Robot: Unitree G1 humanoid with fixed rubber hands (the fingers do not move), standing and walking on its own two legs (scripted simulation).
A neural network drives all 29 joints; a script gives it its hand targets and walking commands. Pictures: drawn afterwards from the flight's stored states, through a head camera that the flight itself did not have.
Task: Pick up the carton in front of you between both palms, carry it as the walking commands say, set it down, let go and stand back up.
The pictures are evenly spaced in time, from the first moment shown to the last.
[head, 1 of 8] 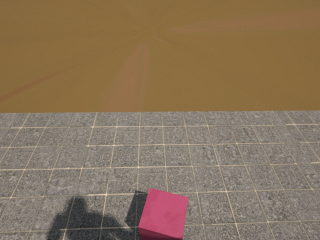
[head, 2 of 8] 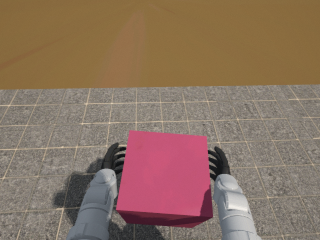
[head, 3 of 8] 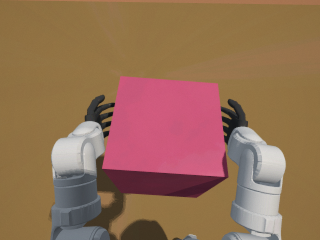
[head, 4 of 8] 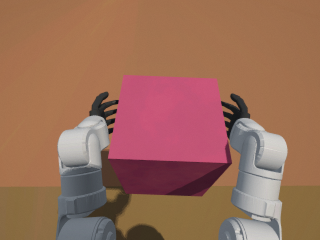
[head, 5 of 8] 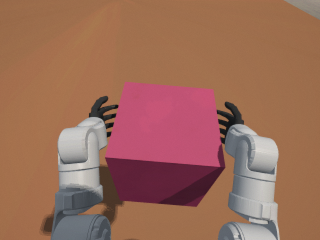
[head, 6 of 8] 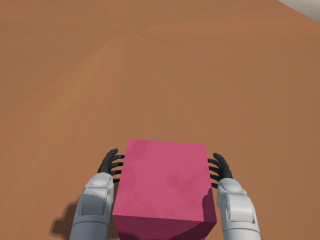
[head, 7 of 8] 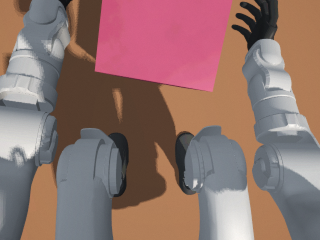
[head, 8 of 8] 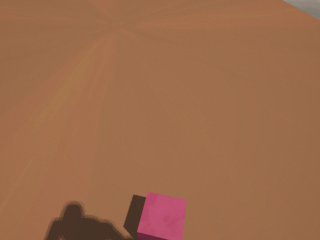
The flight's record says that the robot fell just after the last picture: no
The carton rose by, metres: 1.02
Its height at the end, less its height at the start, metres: +0.30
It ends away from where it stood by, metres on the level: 5.97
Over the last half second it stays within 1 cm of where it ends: yes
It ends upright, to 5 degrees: yes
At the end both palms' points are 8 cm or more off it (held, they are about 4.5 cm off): yes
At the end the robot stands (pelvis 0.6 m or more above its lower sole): yes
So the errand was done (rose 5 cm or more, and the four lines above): yes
